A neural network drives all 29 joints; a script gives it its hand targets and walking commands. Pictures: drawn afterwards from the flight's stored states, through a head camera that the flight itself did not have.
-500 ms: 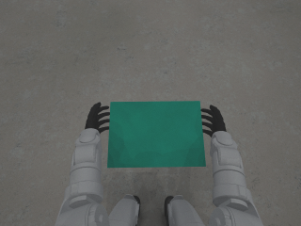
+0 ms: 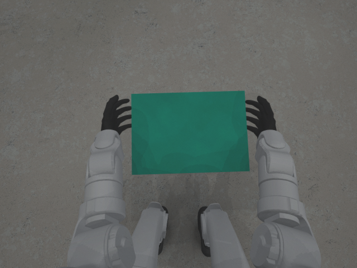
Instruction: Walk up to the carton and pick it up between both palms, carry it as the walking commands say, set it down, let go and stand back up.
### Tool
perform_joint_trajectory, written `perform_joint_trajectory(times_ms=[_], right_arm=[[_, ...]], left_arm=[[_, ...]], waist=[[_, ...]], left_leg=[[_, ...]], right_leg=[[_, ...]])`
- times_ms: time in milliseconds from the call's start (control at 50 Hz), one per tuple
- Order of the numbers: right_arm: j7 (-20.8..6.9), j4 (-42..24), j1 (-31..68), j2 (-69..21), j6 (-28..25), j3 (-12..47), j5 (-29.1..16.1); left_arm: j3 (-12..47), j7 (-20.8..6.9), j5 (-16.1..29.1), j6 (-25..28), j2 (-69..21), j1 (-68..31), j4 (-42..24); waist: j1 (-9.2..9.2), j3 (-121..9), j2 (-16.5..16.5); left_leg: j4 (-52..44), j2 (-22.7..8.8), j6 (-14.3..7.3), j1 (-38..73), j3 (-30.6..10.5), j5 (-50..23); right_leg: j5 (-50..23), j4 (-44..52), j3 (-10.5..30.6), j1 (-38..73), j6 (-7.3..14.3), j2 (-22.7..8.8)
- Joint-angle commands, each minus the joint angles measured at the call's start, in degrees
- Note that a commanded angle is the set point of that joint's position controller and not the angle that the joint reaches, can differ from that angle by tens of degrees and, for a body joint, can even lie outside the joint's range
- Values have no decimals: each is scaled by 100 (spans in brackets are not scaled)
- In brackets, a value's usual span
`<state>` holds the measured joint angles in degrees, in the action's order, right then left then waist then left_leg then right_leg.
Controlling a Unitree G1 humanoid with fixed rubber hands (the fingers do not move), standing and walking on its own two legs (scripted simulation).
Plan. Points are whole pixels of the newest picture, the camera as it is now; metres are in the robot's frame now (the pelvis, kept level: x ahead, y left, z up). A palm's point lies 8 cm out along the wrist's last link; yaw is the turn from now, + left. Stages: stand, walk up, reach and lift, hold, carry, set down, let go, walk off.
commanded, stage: set down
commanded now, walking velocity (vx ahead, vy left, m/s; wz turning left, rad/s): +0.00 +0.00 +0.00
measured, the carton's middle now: (187, 135) +0.41 +0.00 -0.15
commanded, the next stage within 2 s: none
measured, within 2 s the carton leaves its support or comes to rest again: neither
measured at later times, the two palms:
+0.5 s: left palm (124, 132) +0.41 +0.17 -0.16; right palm (252, 130) +0.43 -0.18 -0.16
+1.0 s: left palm (132, 133) +0.43 +0.17 -0.24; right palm (243, 131) +0.45 -0.18 -0.25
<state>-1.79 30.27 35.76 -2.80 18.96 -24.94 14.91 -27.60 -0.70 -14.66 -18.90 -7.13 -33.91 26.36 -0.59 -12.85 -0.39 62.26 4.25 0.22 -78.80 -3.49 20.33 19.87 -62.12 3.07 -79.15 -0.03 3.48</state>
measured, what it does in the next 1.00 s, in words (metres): lowers itself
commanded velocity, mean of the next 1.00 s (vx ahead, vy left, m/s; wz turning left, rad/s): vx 0.00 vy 0.00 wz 0.00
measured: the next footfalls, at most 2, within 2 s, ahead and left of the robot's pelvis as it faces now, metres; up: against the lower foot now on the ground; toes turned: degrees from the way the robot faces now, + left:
none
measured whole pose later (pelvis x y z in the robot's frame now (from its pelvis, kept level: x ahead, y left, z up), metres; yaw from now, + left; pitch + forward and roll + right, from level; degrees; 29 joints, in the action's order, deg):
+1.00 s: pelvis -0.04 -0.01 -0.16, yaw +1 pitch +48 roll +1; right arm 3.6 43.6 57.3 6.7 17.9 -21.1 9.0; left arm -27.6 5.6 -8.1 -16.7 -0.1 -53.6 37.4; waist -1.0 -12.4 -0.9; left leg 97.3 6.9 2.3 -116.6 -3.1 28.3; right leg 27.9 -97.6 2.5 -117.2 -0.7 5.7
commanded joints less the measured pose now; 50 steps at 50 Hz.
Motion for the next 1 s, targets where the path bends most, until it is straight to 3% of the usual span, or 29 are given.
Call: perform_joint_trajectory(times_ms=[0, 240, 480, 980], right_arm=[[-1692, 393, 2980, -5124, -114, 3324, -931], [-1636, 688, 3507, -4916, -130, 3264, -1116], [-1383, 871, 4116, -4775, -181, 3250, -1289], [-1110, 1203, 5472, -4412, -241, 3018, -1420]], left_arm=[[3569, -1635, 875, -30, -5176, -2956, 642], [3562, -1410, 1072, 45, -5066, -3512, 764], [3484, -1244, 1290, 146, -4819, -4184, 917], [3063, -1019, 1412, 207, -4415, -5556, 1274]], waist=[[45, -4213, 53], [40, -4742, 105], [36, -5090, 177], [24, -5411, 214]], left_leg=[[-269, 280, 39, 2045, 180, -1346], [607, 362, 83, 1240, 281, -1136], [1465, 450, 105, 231, 426, -792], [2822, 509, 136, -1088, 709, -423]], right_leg=[[-1269, 223, -161, 2076, 106, 308], [-1016, -643, -267, 1106, 79, 370], [-805, -1409, -302, 606, 32, 387], [-402, -2710, -524, -468, -6, 418]])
